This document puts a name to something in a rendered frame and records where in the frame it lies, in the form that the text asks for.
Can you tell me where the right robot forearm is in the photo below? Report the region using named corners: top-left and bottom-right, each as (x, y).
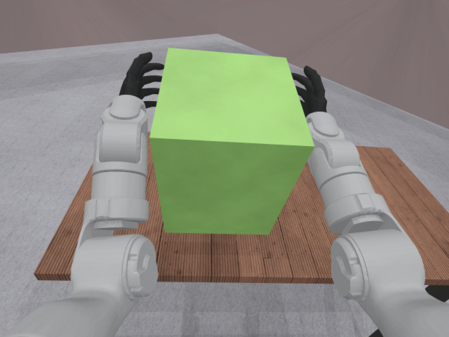
top-left (306, 112), bottom-right (425, 283)

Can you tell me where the robot right hand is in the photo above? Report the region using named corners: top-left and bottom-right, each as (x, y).
top-left (291, 66), bottom-right (327, 118)

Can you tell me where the left robot forearm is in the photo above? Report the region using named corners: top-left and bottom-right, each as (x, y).
top-left (71, 95), bottom-right (149, 289)

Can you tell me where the robot left hand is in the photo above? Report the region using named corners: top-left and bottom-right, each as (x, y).
top-left (119, 52), bottom-right (164, 109)

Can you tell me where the carton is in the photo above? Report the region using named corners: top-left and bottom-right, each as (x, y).
top-left (149, 48), bottom-right (315, 234)

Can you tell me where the right robot upper arm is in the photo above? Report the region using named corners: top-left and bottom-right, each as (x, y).
top-left (330, 229), bottom-right (449, 337)

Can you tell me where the table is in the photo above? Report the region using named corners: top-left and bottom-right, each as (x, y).
top-left (34, 132), bottom-right (449, 337)

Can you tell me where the left robot upper arm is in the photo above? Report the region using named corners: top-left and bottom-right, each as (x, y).
top-left (2, 234), bottom-right (159, 337)

